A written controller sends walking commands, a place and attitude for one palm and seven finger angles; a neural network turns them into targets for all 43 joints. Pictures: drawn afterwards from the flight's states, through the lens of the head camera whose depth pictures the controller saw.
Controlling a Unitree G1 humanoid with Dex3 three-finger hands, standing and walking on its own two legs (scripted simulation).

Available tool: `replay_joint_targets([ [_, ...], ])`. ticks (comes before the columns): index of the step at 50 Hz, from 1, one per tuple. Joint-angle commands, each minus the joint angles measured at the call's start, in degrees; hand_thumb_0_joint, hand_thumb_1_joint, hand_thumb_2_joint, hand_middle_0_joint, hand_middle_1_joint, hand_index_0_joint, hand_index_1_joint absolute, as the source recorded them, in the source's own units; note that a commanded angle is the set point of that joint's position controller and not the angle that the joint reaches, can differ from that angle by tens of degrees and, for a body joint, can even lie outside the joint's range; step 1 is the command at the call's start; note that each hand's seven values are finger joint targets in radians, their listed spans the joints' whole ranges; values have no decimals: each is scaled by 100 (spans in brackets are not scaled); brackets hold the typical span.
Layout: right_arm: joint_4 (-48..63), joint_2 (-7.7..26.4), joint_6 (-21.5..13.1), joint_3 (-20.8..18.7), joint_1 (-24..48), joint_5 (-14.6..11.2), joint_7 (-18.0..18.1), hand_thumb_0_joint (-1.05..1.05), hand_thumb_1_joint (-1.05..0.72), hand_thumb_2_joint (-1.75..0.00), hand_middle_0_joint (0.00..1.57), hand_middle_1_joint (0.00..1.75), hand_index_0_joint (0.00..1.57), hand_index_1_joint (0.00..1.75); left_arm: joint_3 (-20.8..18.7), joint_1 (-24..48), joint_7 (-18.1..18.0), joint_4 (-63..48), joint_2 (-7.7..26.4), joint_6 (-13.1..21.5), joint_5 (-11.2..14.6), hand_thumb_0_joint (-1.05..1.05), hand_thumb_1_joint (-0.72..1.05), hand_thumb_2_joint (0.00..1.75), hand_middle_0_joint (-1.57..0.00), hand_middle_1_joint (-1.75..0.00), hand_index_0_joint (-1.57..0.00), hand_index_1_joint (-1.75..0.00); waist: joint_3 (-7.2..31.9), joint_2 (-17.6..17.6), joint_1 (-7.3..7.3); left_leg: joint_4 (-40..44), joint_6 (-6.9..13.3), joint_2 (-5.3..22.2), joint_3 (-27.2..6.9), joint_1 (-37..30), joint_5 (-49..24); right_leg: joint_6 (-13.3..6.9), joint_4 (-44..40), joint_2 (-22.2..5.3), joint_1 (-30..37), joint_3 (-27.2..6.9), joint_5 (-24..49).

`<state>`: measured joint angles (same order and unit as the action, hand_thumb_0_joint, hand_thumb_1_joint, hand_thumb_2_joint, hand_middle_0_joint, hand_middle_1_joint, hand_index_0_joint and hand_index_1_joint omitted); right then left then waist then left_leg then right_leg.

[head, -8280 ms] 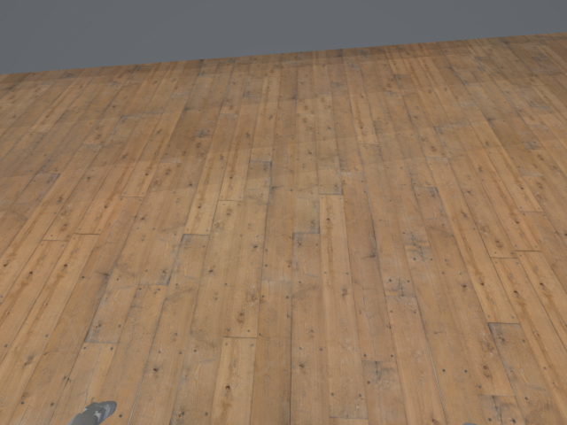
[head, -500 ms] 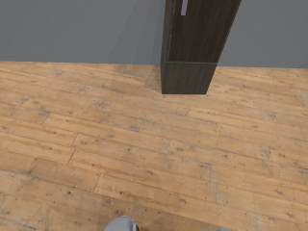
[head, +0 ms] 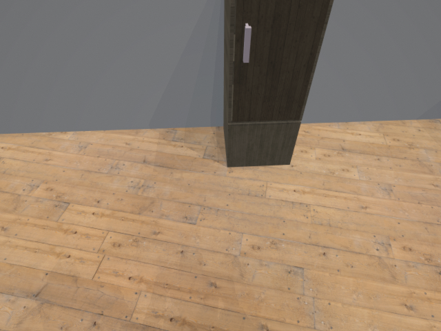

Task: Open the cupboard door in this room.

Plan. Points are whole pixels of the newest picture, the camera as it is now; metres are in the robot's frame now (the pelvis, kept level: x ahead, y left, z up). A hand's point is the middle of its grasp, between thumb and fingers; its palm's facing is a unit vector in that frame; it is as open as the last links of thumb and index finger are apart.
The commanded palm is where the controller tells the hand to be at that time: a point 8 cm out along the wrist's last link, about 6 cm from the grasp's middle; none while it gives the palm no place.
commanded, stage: stand and wait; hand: left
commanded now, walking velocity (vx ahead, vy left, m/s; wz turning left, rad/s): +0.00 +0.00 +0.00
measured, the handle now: (246, 43) +1.17 -0.06 +0.03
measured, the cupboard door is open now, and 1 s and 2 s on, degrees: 0 0 0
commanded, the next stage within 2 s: look at it before walking up in 0.36 s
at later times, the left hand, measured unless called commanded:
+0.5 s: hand out of the picture +0.00 +0.14 -0.17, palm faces +0.06 -0.99 -0.14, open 7.4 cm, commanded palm none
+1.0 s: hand out of the picture +0.00 +0.15 -0.17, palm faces +0.04 -0.99 -0.17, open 7.4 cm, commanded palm none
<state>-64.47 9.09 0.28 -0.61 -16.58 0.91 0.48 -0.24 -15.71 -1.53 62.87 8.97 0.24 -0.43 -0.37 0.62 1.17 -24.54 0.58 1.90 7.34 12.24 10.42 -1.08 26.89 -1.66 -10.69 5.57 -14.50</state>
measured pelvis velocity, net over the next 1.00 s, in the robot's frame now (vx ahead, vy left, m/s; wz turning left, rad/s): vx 0.02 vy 0.00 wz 0.00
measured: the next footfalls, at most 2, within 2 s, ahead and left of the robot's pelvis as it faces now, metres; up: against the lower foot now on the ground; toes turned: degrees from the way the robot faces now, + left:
none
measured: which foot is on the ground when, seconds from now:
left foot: down 0.00-1.00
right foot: down 0.00-1.00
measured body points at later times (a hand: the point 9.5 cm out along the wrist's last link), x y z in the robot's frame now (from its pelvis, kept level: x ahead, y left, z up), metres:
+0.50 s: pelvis +0.03 -0.01 +0.00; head +0.02 -0.01 +0.45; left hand +0.00 +0.19 -0.16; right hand +0.01 -0.21 -0.16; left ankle +0.03 +0.11 -0.74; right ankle +0.00 -0.10 -0.74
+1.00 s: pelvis +0.02 +0.00 +0.00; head +0.03 +0.00 +0.45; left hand +0.00 +0.21 -0.16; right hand +0.00 -0.20 -0.16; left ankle +0.03 +0.11 -0.74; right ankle +0.00 -0.10 -0.74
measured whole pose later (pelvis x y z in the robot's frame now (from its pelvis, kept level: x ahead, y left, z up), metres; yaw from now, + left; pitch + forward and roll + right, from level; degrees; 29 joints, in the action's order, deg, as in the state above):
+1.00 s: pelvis +0.02 +0.00 +0.00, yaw +0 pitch -2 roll +0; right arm -67.0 6.5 -0.6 0.1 -16.9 0.5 1.6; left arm 0.3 -18.9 -2.4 65.6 6.3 0.9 -0.4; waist -2.1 0.3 0.2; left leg -22.8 0.2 2.3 7.2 8.7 11.7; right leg -1.0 22.9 -0.9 -6.1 5.7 -14.5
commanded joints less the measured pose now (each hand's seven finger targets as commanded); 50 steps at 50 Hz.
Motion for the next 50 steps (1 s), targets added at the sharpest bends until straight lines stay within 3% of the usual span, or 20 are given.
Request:
replay_joint_targets([
  [1, 50, 320, -147, -11, -255, -41, 61, 0, -90, -90, 20, 30, 20, 30, -45, -370, -62, -81, 485, 141, 37, 0, 90, 90, -20, -30, -20, -30, -189, 38, -145, 552, 2, 515, -699, -220, -393, -34, -912, -636, -153, -734, 534],
  [5, -87, 255, -183, 3, -411, -53, 105, 0, -90, -90, 20, 30, 20, 30, -24, -503, -82, 42, 417, 171, 47, 0, 90, 90, -20, -30, -20, -30, 80, -4, -140, 495, -2, 559, -642, -401, -773, -57, -824, -649, 153, -664, 1192],
  [9, -192, 190, -165, 2, -492, -62, 136, 0, -90, -90, 20, 30, 20, 30, -5, -604, -107, 147, 305, 160, 42, 0, 90, 90, -20, -30, -20, -30, -67, -83, -134, 479, -2, 567, -603, -431, -764, -52, -848, -644, 126, -614, 1256],
  [14, -248, 126, -133, -4, -547, -64, 161, 0, -90, -90, 20, 30, 20, 30, 15, -718, -131, 226, 184, 138, 27, 0, 90, 90, -20, -30, -20, -30, -415, -103, -117, 497, 5, 566, -585, -394, -598, -45, -911, -604, -64, -630, 1051],
  [22, -205, 95, -108, -25, -496, -58, 160, 0, -90, -90, 20, 30, 20, 30, 20, -809, -143, 236, 108, 130, 5, 0, 90, 90, -20, -30, -20, -30, -657, -125, -102, 517, 19, 546, -602, -360, -331, -34, -987, -559, -295, -674, 642],
  [35, -159, 176, -157, -19, -444, -58, 165, 0, -90, -90, 20, 30, 20, 30, -4, -834, -133, 204, 169, 151, 4, 0, 90, 90, -20, -30, -20, -30, -450, -99, -124, 530, 50, 567, -609, -441, -580, -34, -929, -586, -47, -651, 956],
  [50, -154, 218, -164, -42, -463, -57, 154, 0, -90, -90, 20, 30, 20, 30, -12, -792, -130, 182, 228, 146, -1, 0, 90, 90, -20, -30, -20, -30, -542, -110, -130, 610, 62, 561, -625, -391, -351, -26, -974, -572, -101, -654, 672],
])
